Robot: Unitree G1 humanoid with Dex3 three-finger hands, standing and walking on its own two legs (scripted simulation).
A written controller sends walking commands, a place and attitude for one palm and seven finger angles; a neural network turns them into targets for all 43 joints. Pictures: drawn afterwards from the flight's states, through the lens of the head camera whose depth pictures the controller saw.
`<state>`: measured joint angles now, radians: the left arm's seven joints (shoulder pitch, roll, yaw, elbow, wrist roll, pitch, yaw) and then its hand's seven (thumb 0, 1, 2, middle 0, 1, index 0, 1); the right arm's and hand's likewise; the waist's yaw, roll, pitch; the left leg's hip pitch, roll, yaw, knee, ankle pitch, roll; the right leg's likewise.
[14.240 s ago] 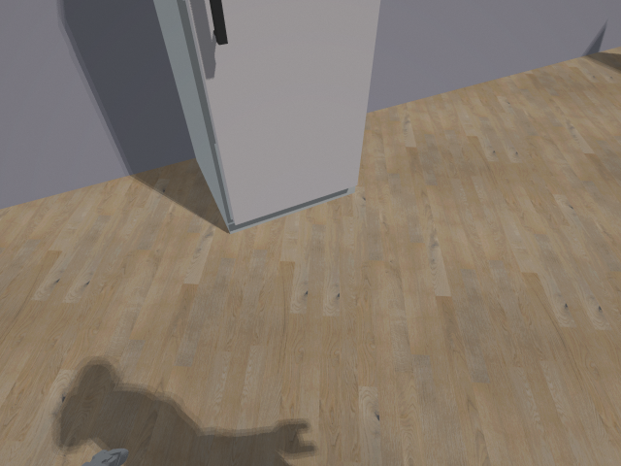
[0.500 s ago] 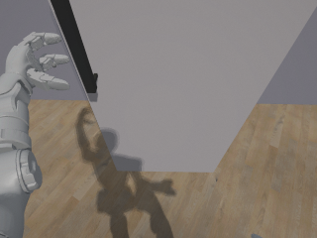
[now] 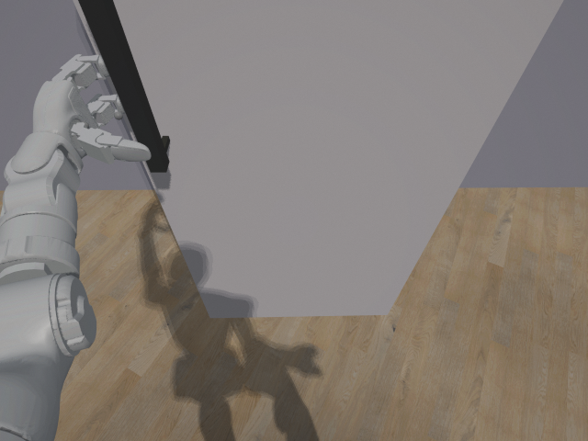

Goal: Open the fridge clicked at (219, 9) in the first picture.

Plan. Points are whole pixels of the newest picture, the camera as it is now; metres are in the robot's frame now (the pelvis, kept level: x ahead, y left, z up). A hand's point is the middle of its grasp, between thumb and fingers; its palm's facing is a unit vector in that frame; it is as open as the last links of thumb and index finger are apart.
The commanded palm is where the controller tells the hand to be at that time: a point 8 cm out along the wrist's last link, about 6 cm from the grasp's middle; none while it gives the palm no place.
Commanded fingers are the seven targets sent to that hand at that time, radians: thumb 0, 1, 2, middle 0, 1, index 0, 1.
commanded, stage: feel for the door with the fingertips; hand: left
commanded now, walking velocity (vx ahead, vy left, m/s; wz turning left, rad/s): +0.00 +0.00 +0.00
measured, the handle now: (130, 67) +0.54 +0.19 +0.23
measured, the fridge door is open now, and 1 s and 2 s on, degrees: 0 0 0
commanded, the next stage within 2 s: slide the fingers in behind the handle in 0.54 s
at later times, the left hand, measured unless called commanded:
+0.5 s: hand (121, 106) +0.49 +0.20 +0.20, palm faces +0.00 -1.00 +0.01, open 14.0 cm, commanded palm +0.47 +0.26 +0.20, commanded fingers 0.00 -0.50 0.30 -0.30 -1.20 -0.30 -1.20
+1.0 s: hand (115, 111) +0.49 +0.21 +0.20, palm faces +0.01 -1.00 +0.01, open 13.9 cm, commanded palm +0.46 +0.26 +0.20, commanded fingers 0.00 -0.50 0.30 -0.30 -1.20 -0.30 -1.20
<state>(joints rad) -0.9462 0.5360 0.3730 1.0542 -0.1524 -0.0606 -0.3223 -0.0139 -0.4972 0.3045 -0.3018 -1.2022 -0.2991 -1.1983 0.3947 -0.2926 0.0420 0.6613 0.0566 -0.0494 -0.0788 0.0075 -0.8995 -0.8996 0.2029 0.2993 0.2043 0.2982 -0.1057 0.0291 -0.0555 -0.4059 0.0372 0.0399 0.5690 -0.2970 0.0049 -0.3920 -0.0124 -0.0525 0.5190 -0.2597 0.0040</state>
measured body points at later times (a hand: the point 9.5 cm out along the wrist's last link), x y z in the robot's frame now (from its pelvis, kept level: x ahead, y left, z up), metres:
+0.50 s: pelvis +0.00 +0.00 +0.00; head +0.05 +0.00 +0.45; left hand +0.48 +0.26 +0.20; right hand +0.03 -0.28 -0.11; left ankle -0.01 +0.11 -0.73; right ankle +0.00 -0.12 -0.73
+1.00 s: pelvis +0.00 +0.00 +0.00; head +0.05 +0.00 +0.45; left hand +0.48 +0.27 +0.20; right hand +0.03 -0.27 -0.11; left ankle -0.01 +0.11 -0.73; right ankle +0.00 -0.12 -0.73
